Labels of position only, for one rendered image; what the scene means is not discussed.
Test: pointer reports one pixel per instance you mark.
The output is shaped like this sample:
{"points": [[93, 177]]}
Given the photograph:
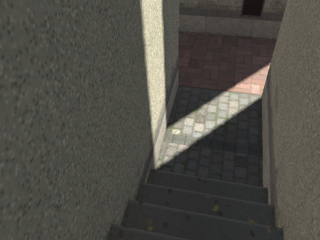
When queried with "stairs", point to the stairs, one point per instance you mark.
{"points": [[175, 206]]}

